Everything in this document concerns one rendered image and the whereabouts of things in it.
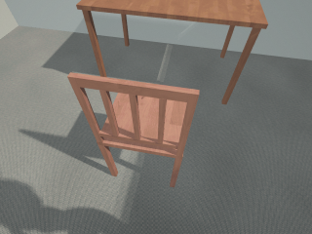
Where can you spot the table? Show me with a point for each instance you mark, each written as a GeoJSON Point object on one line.
{"type": "Point", "coordinates": [245, 13]}

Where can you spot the chair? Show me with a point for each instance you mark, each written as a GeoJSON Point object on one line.
{"type": "Point", "coordinates": [144, 117]}

